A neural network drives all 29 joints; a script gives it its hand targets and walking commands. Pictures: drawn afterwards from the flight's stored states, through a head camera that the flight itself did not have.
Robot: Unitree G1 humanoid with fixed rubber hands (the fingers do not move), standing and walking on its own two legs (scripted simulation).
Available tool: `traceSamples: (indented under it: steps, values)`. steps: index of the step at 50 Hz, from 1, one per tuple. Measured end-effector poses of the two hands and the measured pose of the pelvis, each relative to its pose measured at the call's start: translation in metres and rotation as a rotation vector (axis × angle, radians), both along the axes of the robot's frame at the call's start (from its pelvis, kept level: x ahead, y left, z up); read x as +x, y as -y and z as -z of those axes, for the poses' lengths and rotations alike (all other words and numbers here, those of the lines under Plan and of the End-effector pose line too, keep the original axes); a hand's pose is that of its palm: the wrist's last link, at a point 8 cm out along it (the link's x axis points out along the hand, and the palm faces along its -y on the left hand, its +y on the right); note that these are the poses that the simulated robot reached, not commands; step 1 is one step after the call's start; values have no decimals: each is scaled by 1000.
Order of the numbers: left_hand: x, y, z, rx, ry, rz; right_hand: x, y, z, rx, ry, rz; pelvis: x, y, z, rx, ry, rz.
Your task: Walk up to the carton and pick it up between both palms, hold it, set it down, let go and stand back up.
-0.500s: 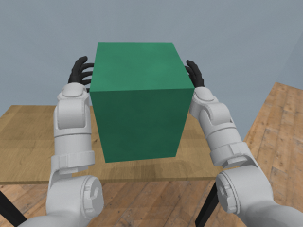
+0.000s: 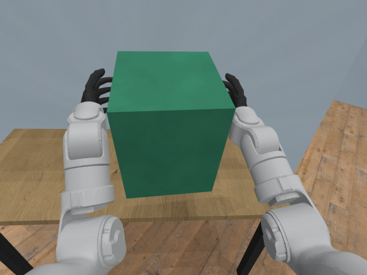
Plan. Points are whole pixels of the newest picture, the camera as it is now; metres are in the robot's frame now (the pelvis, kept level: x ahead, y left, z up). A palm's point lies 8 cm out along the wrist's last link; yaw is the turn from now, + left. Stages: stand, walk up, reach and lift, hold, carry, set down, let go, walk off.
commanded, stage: hold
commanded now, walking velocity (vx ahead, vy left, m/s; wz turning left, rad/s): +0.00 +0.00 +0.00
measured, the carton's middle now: (167, 125) +0.38 +0.01 +0.18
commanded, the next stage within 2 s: set down in 1.52 s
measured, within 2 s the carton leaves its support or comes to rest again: neither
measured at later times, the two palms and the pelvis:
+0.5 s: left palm (92, 106) +0.36 +0.15 +0.25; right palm (236, 109) +0.36 -0.14 +0.23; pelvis +0.00 +0.00 +0.00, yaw +0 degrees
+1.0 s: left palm (92, 108) +0.36 +0.16 +0.24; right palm (235, 110) +0.36 -0.14 +0.23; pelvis +0.00 +0.00 +0.00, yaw +0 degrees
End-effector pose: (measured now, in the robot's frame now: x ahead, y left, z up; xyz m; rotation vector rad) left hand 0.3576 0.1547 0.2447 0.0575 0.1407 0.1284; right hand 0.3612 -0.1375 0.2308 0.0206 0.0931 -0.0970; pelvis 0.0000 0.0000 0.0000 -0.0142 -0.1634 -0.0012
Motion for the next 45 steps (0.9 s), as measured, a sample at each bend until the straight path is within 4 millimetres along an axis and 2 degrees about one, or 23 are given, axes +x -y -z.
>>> traceSamples:
  steps: [45]
  values:
    - [2, -2, 2, 7, -4, 0, 2, -2, 1, -9, -5, 0, 1, -1, 0, 0, -1, -2]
